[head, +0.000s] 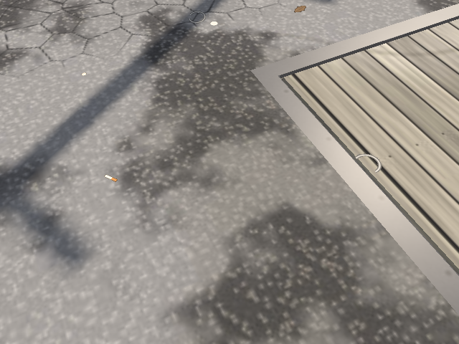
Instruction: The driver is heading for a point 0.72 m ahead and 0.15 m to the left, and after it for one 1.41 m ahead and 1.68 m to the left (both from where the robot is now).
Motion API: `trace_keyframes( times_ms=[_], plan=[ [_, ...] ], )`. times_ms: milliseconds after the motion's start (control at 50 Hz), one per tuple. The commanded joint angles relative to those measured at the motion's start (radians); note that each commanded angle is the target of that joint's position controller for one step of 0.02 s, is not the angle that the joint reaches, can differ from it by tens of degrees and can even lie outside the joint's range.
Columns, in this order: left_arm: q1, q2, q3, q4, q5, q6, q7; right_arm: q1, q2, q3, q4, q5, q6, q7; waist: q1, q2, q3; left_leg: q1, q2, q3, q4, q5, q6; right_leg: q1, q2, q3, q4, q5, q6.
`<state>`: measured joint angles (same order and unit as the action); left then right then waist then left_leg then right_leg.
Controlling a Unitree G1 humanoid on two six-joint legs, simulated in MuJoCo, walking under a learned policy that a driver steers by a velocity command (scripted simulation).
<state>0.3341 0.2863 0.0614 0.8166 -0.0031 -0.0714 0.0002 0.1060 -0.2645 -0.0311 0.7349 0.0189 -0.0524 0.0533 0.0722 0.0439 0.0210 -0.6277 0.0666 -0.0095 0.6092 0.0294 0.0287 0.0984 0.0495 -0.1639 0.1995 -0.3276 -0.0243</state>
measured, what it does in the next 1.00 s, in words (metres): walks ahead, turning left: left foot, then right foot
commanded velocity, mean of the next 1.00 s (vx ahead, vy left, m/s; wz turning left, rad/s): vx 0.50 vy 0.00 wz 0.41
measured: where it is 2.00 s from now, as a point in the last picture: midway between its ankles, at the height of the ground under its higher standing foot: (137, 196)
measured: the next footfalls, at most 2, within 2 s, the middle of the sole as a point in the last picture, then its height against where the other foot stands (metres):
left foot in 0.08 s outside the picture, level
right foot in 0.54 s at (272, 330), level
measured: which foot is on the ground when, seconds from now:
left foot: up 0.00-0.06, down 0.08-0.56, up 0.58-1.00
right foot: down 0.00-0.10, up 0.12-0.52, down 0.54-1.00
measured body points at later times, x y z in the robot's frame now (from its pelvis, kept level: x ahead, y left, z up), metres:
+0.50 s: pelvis +0.29 +0.03 +0.00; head +0.32 +0.04 +0.45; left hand +0.45 +0.32 -0.07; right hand +0.42 -0.25 -0.10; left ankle +0.18 +0.11 -0.73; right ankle +0.49 -0.07 -0.71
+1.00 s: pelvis +0.54 +0.11 +0.00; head +0.57 +0.12 +0.45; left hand +0.40 +0.36 -0.12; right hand +0.85 +0.01 -0.07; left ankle +0.62 +0.28 -0.71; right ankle +0.48 -0.06 -0.73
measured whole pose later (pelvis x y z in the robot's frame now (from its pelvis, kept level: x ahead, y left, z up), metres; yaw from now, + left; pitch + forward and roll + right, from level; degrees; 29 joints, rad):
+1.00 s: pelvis +0.54 +0.11 +0.00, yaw +25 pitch +2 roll -2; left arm 0.40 0.30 0.06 0.87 -0.02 -0.07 -0.01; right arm 0.05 -0.26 -0.03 0.63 0.02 -0.06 0.04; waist 0.11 0.03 0.02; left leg -0.55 0.05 -0.01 0.56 -0.06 0.03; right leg 0.04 0.01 -0.05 0.25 -0.32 0.00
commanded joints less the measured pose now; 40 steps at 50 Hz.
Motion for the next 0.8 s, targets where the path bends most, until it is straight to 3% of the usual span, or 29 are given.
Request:
trace_keyframes(
  times_ms=[20, 40, 60, 80, 100, 120, 140, 160, 180, 200, 240, 280, 360, 440, 480, 520, 540, 560, 580, 600, 620, 640, 660, 700, 800],
  plan=[
    [-0.003, 0.191, 0.05, -0.038, -0.008, 0.016, 0.017, -0.093, -0.094, -0.027, -0.12, 0.0, -0.014, 0.018, -0.023, -0.109, 0.029, -0.007, -0.045, 0.067, -0.019, -0.136, 0.048, 0.043, -0.32, 0.042, 0.102, 0.832, -0.109],
    [-0.011, 0.204, 0.053, -0.042, -0.008, 0.025, 0.024, -0.032, -0.118, -0.041, -0.115, -0.002, -0.01, 0.017, -0.06, -0.131, -0.022, 0.085, -0.083, 0.098, -0.01, -0.186, 0.069, 0.047, -0.314, 0.024, 0.208, 1.007, -0.094],
    [-0.025, 0.207, 0.052, -0.048, -0.008, 0.035, 0.032, 0.097, -0.158, -0.066, -0.088, 0.0, -0.007, 0.012, -0.134, -0.125, -0.096, 0.263, -0.126, 0.115, -0.047, -0.169, 0.099, 0.0, -0.288, -0.006, 0.388, 1.08, -0.068],
    [-0.022, 0.192, 0.043, -0.062, -0.002, 0.033, 0.041, 0.263, -0.224, -0.099, -0.053, 0.004, -0.002, -0.004, -0.214, -0.075, -0.188, 0.557, -0.093, 0.014, -0.077, -0.125, 0.147, -0.189, -0.251, -0.015, 0.643, 0.919, -0.03],
    [0.079, 0.061, -0.002, -0.113, 0.029, 0.007, 0.024, 0.322, -0.343, -0.126, -0.05, 0.007, 0.0, -0.018, -0.145, 0.177, -0.303, 0.969, 0.182, -0.499, -0.093, -0.207, 0.333, -0.659, -0.079, 0.008, 1.034, 0.129, 0.043],
    [0.027, 0.086, -0.008, -0.115, 0.016, -0.034, 0.006, 0.344, -0.285, -0.106, -0.069, 0.007, -0.007, -0.018, -0.18, 0.125, -0.438, 1.082, 0.275, -0.843, -0.261, -0.303, 0.406, -0.824, 0.013, 0.229, 1.182, -0.263, 0.043],
    [-0.082, 0.149, 0.011, -0.145, -0.029, -0.058, -0.008, 0.315, -0.229, -0.089, -0.064, -0.004, -0.012, -0.018, -0.204, 0.066, -0.308, 1.002, 0.241, -0.686, -0.291, -0.293, 0.341, -0.915, -0.053, 0.28, 1.195, -0.189, 0.021],
    [-0.124, 0.141, 0.005, -0.161, -0.032, -0.072, -0.009, 0.256, -0.205, -0.082, -0.071, -0.002, -0.014, -0.021, -0.171, 0.005, -0.197, 0.85, 0.198, -0.554, -0.298, -0.234, 0.303, -0.909, -0.097, 0.263, 1.117, -0.102, 0.009],
    [-0.136, 0.137, 0.008, -0.156, -0.008, -0.073, -0.002, 0.189, -0.177, -0.073, -0.083, 0.0, -0.012, -0.023, -0.128, -0.046, -0.116, 0.697, 0.157, -0.454, -0.312, -0.138, 0.275, -0.861, -0.131, 0.251, 1.022, -0.051, 0.016],
    [-0.123, 0.146, 0.017, -0.154, 0.007, -0.064, 0.002, 0.145, -0.151, -0.064, -0.1, -0.01, -0.012, -0.027, -0.09, -0.025, -0.082, 0.583, 0.126, -0.393, -0.337, -0.05, 0.265, -0.786, -0.156, 0.252, 0.962, -0.012, 0.026],
    [-0.089, 0.125, 0.016, -0.152, 0.017, -0.04, 0.003, 0.113, -0.15, -0.064, -0.115, -0.014, -0.012, -0.034, -0.053, 0.007, -0.068, 0.464, 0.093, -0.343, -0.374, 0.039, 0.273, -0.711, -0.158, 0.237, 0.901, 0.021, 0.058],
    [-0.108, 0.1, 0.009, -0.159, 0.021, -0.025, 0.007, 0.124, -0.174, -0.071, -0.107, -0.011, -0.015, -0.046, -0.05, 0.008, -0.05, 0.386, 0.069, -0.281, -0.387, 0.091, 0.271, -0.693, -0.147, 0.216, 0.804, 0.081, 0.09],
    [-0.271, 0.058, -0.01, -0.197, 0.015, -0.029, 0.003, 0.178, -0.195, -0.079, -0.083, 0.0, -0.005, -0.064, -0.115, 0.033, -0.024, 0.332, 0.005, -0.224, -0.37, -0.032, 0.206, -0.623, -0.093, 0.207, 0.48, 0.348, 0.108],
    [-0.35, 0.094, 0.001, -0.219, -0.005, -0.044, -0.014, 0.239, -0.195, -0.081, -0.059, 0.01, 0.007, -0.071, -0.142, 0.05, -0.025, 0.4, 0.043, -0.323, -0.309, -0.153, 0.181, -0.568, -0.058, 0.242, 0.332, 0.392, 0.094],
    [-0.33, 0.122, 0.014, -0.217, -0.008, -0.052, -0.02, 0.237, -0.19, -0.081, -0.058, 0.007, 0.011, -0.074, -0.12, 0.07, -0.026, 0.452, 0.069, -0.388, -0.249, -0.171, 0.164, -0.54, -0.061, 0.261, 0.303, 0.322, 0.067],
    [-0.227, 0.141, 0.031, -0.19, -0.006, -0.061, -0.017, 0.216, -0.168, -0.077, -0.066, 0.003, 0.016, -0.072, -0.059, 0.085, -0.05, 0.45, 0.047, -0.407, -0.158, -0.149, 0.134, -0.403, -0.058, 0.237, 0.256, 0.27, 0.024],
    [-0.122, 0.171, 0.044, -0.172, 0.008, -0.066, -0.012, 0.222, -0.118, -0.059, -0.071, -0.005, 0.014, -0.069, -0.011, 0.053, -0.135, 0.418, -0.002, -0.352, -0.004, -0.138, 0.102, -0.232, -0.12, 0.272, 0.255, 0.253, -0.019],
    [0.003, 0.222, 0.054, -0.16, 0.019, -0.065, -0.008, 0.297, -0.044, -0.034, -0.075, -0.027, 0.01, -0.066, -0.002, -0.119, -0.276, 0.276, -0.089, -0.25, 0.288, -0.404, 0.059, 0.03, -0.303, 0.47, 0.27, 0.208, -0.087],
    [0.083, 0.283, 0.074, -0.103, 0.017, -0.05, -0.019, 0.403, -0.041, -0.027, -0.096, 0.02, 0.0, -0.066, -0.043, -0.453, -0.323, -0.06, -0.17, -0.152, 0.577, -0.636, 0.011, 0.217, -0.47, 0.97, 0.116, -0.13, -0.243],
    [0.042, 0.183, 0.052, -0.125, -0.002, -0.05, -0.025, 0.36, -0.145, -0.046, -0.066, 0.027, -0.002, -0.071, -0.012, -0.269, -0.211, -0.148, -0.108, -0.196, 0.675, -0.575, -0.002, 0.141, -0.441, 0.98, 0.059, -0.32, -0.221],
    [-0.003, 0.133, 0.036, -0.129, -0.001, -0.044, -0.022, 0.245, -0.179, -0.056, -0.083, 0.017, 0.001, -0.07, 0.005, -0.177, -0.104, -0.163, -0.077, -0.171, 0.689, -0.484, -0.003, 0.038, -0.398, 0.81, 0.064, -0.248, -0.182],
    [-0.044, 0.117, 0.027, -0.134, 0.01, -0.041, -0.023, 0.184, -0.166, -0.054, -0.094, 0.002, 0.003, -0.071, -0.007, -0.106, -0.052, -0.131, -0.049, -0.145, 0.659, -0.426, -0.005, -0.066, -0.352, 0.686, 0.057, -0.102, -0.168],
    [-0.071, 0.1, 0.021, -0.124, 0.014, -0.038, -0.021, 0.15, -0.15, -0.055, -0.107, -0.009, -0.001, -0.068, -0.023, -0.106, -0.017, -0.116, -0.023, -0.144, 0.6, -0.382, -0.006, -0.131, -0.319, 0.608, 0.045, 0.009, -0.173],
    [-0.079, 0.079, 0.013, -0.111, 0.014, -0.042, -0.017, 0.163, -0.114, -0.05, -0.106, -0.003, -0.003, -0.057, -0.053, -0.153, -0.018, -0.042, 0.006, -0.115, 0.516, -0.347, -0.008, -0.191, -0.27, 0.499, 0.011, 0.14, -0.167],
    [-0.043, 0.141, 0.027, -0.068, -0.006, -0.038, -0.011, 0.056, -0.056, -0.023, -0.135, -0.015, -0.01, -0.046, -0.034, -0.12, -0.003, -0.04, 0.031, -0.051, 0.243, -0.208, -0.034, -0.204, -0.27, 0.37, -0.05, 0.303, -0.2]
  ],
)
